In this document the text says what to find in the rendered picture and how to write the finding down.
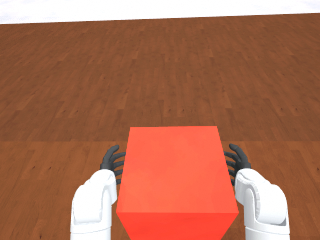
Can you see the carton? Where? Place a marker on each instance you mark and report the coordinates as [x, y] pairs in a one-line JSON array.
[[175, 185]]

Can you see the robot left hand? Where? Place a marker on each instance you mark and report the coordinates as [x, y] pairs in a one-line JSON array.
[[109, 158]]

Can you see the right robot forearm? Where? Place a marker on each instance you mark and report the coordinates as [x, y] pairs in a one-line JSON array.
[[265, 207]]

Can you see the left robot forearm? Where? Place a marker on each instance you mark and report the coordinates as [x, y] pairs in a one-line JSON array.
[[91, 210]]

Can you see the robot right hand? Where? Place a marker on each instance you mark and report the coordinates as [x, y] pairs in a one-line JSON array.
[[241, 161]]

